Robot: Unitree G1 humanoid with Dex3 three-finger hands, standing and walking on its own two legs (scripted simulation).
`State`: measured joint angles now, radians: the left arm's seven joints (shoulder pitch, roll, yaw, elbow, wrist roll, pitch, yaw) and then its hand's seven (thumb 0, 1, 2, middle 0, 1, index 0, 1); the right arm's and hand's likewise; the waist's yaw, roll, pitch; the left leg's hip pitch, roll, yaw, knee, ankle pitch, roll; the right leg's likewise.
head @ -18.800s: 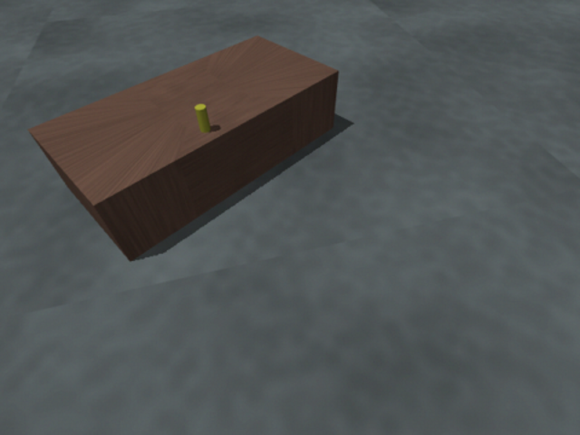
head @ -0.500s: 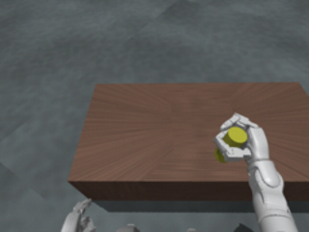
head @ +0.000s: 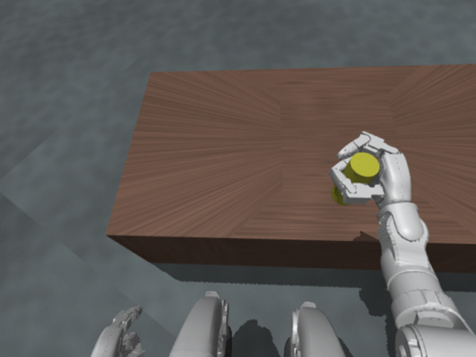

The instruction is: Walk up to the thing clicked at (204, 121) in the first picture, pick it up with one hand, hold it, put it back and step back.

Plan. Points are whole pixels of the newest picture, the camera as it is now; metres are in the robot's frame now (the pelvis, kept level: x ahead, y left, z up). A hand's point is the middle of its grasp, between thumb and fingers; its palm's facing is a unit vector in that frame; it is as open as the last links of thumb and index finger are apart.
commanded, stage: crouch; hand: right
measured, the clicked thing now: (352, 181) +0.41 -0.15 +0.00
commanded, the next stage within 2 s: lower in 0.60 s
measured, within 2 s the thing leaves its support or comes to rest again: rests again in 1.78 s
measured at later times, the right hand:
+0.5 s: hand (330, 176) +0.46 -0.13 -0.07, palm faces -0.08 +1.00 +0.00, open 6.0 cm
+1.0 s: hand (320, 186) +0.47 -0.12 -0.14, palm faces -0.10 +0.99 +0.00, open 6.0 cm
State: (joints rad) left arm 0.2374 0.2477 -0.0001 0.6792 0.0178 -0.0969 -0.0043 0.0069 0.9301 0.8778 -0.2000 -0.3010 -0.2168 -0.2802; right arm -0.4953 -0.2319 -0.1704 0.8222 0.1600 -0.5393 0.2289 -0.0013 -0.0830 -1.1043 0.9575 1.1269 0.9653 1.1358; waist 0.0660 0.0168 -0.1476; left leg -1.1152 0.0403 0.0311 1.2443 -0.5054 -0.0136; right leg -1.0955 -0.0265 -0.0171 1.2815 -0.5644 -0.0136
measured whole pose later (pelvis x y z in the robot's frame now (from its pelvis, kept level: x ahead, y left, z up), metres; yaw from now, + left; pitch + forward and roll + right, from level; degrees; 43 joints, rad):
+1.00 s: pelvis -0.04 +0.00 -0.15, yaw +0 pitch +35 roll +3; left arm 0.23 0.27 -0.01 0.66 0.06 -0.06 -0.05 0.00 0.91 0.90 -0.20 -0.29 -0.19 -0.29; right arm -0.89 -0.35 -0.31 1.09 0.07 -0.54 0.20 0.00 -0.08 -1.12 0.97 1.12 0.98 1.12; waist 0.16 -0.03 -0.19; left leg -1.80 0.06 0.05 1.79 -0.60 0.00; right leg -1.79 -0.02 0.02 1.84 -0.67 -0.02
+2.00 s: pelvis -0.05 +0.00 -0.22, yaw +0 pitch +36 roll +3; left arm 0.20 0.28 -0.01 0.64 0.06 -0.02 -0.05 0.00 0.91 0.89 -0.20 -0.28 -0.19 -0.28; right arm -0.93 -0.34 -0.28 1.03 0.04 -0.50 0.15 0.00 -0.08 -1.12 0.97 1.12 0.98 1.12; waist 0.16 -0.03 -0.17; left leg -2.00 0.07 0.04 2.00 -0.63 0.00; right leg -2.00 -0.01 0.02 2.05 -0.69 -0.02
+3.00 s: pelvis -0.05 +0.00 -0.22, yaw +0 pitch +36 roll +3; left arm 0.20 0.28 -0.01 0.62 0.05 0.01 -0.04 0.00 0.91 0.89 -0.20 -0.29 -0.19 -0.29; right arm -0.94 -0.37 -0.30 0.97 0.04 -0.46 0.14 -0.01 0.47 -0.10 0.15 0.12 0.15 0.12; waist 0.17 -0.03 -0.16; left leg -2.01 0.07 0.04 2.01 -0.63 -0.01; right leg -2.01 -0.01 0.02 2.07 -0.69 -0.02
